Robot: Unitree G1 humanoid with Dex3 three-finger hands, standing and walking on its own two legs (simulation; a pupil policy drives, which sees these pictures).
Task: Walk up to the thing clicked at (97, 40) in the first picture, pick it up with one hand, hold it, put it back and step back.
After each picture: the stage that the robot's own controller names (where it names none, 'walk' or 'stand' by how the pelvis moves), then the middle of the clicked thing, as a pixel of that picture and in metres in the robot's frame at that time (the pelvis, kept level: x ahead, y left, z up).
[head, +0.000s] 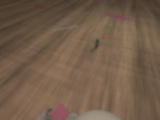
stand; (96, 43) +1.65 -0.08 -0.65
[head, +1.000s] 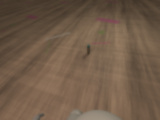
walk; (88, 49) +1.51 +0.20 -0.64
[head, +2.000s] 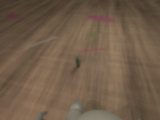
walk; (77, 62) +0.96 +0.33 -0.65
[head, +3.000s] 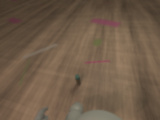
walk; (78, 80) +0.62 +0.25 -0.65
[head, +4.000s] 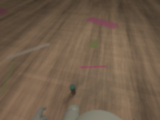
walk; (73, 89) +0.42 +0.22 -0.62
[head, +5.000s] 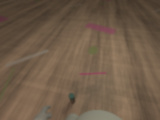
stand; (72, 98) +0.35 +0.21 -0.65
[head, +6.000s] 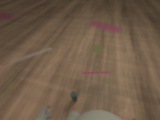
stand; (74, 97) +0.36 +0.20 -0.65
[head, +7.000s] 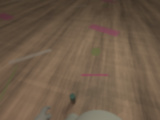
stand; (72, 99) +0.36 +0.20 -0.65
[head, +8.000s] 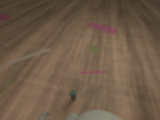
stand; (72, 95) +0.39 +0.21 -0.66
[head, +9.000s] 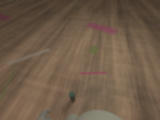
stand; (72, 97) +0.37 +0.22 -0.66
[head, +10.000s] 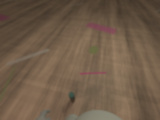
stand; (72, 97) +0.37 +0.22 -0.66
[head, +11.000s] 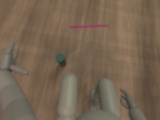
go down; (61, 61) +0.42 +0.25 -0.33
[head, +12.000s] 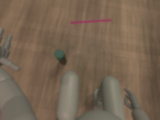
go down; (61, 58) +0.43 +0.27 -0.27
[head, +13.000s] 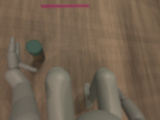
close in; (38, 53) +0.41 +0.31 -0.16
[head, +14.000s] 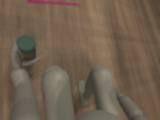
close; (28, 52) +0.41 +0.31 -0.15
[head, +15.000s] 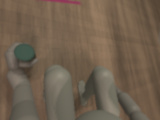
lift; (28, 55) +0.37 +0.32 -0.15
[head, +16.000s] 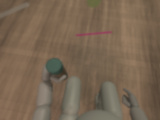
lift; (59, 71) +0.31 +0.22 -0.02
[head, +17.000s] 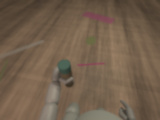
hold; (67, 75) +0.31 +0.17 +0.01
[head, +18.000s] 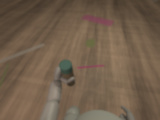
hold; (68, 74) +0.32 +0.16 +0.02
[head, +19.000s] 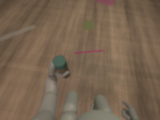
crouch; (63, 68) +0.36 +0.19 -0.03
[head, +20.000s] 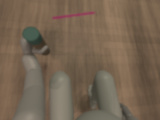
lower; (40, 44) +0.48 +0.29 -0.06
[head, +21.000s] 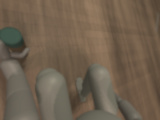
lower; (18, 46) +0.44 +0.32 -0.16
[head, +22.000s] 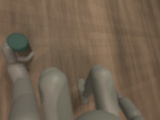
lower; (24, 50) +0.41 +0.32 -0.16
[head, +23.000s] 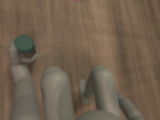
lower; (28, 51) +0.40 +0.31 -0.16
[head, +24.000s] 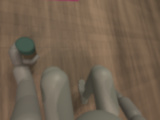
lower; (29, 53) +0.40 +0.30 -0.16
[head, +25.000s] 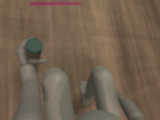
open; (34, 53) +0.42 +0.30 -0.16
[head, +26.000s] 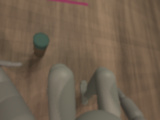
stand; (40, 47) +0.42 +0.29 -0.17
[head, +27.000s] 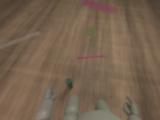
stand; (69, 84) +0.39 +0.22 -0.52
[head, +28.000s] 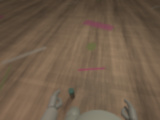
stand; (71, 94) +0.40 +0.21 -0.60
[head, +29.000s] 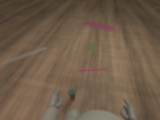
stand; (72, 95) +0.39 +0.21 -0.60
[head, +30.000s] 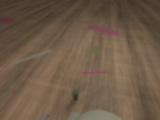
stand; (75, 95) +0.42 +0.19 -0.65
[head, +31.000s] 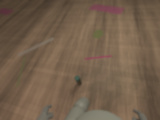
walk; (78, 80) +0.47 +0.24 -0.64
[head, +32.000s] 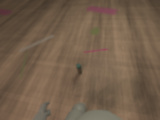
walk; (79, 69) +0.71 +0.24 -0.64
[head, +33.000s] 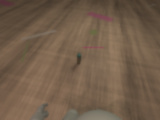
stand; (79, 59) +1.01 +0.20 -0.64
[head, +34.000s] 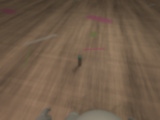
stand; (79, 61) +1.02 +0.22 -0.65
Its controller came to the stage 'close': yes
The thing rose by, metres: 0.67
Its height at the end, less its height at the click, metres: +0.00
